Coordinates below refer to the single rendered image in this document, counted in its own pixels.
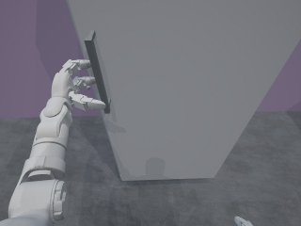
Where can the robot left hand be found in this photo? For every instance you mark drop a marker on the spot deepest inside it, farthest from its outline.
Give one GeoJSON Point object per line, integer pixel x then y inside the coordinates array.
{"type": "Point", "coordinates": [63, 86]}

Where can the handle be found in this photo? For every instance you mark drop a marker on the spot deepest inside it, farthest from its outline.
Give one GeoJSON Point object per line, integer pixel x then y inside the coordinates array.
{"type": "Point", "coordinates": [95, 65]}

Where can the fridge door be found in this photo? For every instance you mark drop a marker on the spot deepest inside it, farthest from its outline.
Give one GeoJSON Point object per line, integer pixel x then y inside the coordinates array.
{"type": "Point", "coordinates": [184, 77]}

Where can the robot left forearm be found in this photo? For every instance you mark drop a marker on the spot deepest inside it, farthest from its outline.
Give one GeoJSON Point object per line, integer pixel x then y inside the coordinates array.
{"type": "Point", "coordinates": [47, 158]}

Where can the robot right hand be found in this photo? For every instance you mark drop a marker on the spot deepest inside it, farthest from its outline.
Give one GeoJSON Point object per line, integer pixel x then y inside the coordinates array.
{"type": "Point", "coordinates": [241, 222]}

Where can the robot left upper arm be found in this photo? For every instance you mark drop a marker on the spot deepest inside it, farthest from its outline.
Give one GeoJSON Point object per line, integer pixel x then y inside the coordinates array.
{"type": "Point", "coordinates": [38, 203]}

